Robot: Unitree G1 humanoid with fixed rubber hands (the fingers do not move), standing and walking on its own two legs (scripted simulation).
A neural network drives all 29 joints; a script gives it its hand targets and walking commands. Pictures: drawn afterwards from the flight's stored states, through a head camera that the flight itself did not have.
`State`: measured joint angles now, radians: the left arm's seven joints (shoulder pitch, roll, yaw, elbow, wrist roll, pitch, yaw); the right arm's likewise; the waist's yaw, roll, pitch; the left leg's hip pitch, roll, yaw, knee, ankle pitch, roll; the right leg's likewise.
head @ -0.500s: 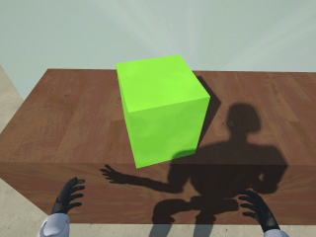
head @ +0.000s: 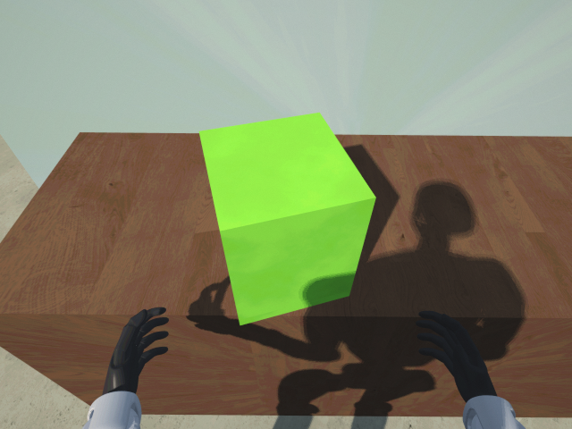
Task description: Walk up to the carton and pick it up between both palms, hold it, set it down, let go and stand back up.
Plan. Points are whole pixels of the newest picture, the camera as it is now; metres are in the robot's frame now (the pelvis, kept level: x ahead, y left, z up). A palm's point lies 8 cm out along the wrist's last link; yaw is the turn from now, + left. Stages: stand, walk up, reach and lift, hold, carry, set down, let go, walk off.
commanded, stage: reach and lift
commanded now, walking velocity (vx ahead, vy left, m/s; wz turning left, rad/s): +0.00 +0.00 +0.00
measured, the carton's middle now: (279, 219) +0.45 +0.02 +0.04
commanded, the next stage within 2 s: none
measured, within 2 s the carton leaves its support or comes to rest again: neither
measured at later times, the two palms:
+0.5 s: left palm (142, 313) +0.26 +0.19 +0.07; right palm (464, 321) +0.25 -0.21 +0.06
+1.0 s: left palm (137, 248) +0.32 +0.20 +0.13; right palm (459, 230) +0.33 -0.20 +0.14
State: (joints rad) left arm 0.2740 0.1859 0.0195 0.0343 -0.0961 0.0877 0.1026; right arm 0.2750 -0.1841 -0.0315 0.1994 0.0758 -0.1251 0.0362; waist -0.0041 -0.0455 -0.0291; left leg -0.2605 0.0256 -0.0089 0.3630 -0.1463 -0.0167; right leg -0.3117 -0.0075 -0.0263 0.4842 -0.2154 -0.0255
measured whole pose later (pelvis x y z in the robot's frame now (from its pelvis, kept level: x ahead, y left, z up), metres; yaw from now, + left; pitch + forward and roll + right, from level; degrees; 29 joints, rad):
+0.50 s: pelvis +0.01 +0.02 +0.00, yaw -1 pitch +4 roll +1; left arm 0.16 0.13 -0.04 -0.26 -0.10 0.32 0.18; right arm 0.15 -0.31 0.00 0.07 0.23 -0.02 0.02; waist 0.00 -0.05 -0.03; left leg -0.26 0.03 0.02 0.35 -0.15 -0.03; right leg -0.30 -0.01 0.00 0.43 -0.20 -0.03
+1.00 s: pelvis +0.00 +0.01 +0.00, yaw -1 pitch +3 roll +1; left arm -0.23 0.13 0.10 -0.22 -0.10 0.72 0.18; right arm -0.27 -0.40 0.00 0.07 0.32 0.30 -0.01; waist 0.00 -0.05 -0.03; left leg -0.25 0.03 0.02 0.34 -0.14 -0.03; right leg -0.30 0.00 0.00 0.43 -0.19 -0.03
